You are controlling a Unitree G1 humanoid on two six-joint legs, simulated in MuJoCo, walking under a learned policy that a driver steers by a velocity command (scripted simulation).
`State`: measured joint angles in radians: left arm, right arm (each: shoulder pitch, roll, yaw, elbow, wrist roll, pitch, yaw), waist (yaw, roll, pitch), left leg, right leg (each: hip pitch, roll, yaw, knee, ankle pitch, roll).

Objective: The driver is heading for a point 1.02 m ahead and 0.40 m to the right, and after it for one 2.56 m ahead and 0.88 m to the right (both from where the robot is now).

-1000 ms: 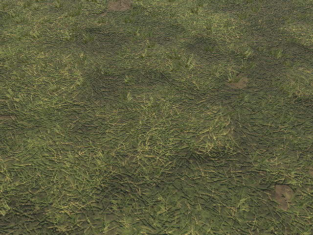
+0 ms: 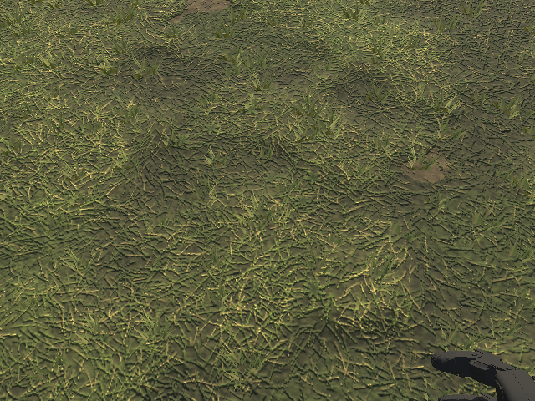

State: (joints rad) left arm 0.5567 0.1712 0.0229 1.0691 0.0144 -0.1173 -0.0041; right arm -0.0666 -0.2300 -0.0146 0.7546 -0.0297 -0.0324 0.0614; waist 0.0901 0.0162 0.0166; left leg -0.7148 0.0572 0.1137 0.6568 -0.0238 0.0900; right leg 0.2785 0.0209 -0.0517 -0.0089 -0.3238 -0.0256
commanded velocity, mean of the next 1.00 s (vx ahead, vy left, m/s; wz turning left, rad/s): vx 0.67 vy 0.00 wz -0.72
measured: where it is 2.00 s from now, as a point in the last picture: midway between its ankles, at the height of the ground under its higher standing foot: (404, 262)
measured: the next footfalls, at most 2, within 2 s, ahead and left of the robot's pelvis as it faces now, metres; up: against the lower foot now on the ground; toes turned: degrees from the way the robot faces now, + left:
left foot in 0.06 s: +0.26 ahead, +0.10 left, +0.00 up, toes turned +4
right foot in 0.54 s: +0.68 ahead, -0.06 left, +0.00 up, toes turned -23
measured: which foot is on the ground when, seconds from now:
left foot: up 0.00-0.04, down 0.06-0.54, up 0.56-0.90, down 0.92-1.00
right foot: down 0.00-0.06, up 0.08-0.52, down 0.54-0.90, up 0.92-1.00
